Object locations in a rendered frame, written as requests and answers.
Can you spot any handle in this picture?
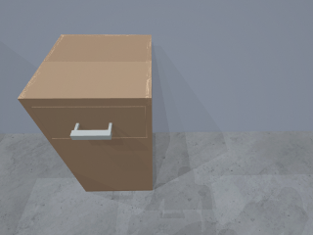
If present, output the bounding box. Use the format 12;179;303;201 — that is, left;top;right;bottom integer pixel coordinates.
70;122;112;140

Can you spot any drawer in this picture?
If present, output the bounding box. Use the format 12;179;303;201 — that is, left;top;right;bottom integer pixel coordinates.
32;106;147;138

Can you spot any cabinet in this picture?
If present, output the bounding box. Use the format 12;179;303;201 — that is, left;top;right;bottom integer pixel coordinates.
18;34;153;192

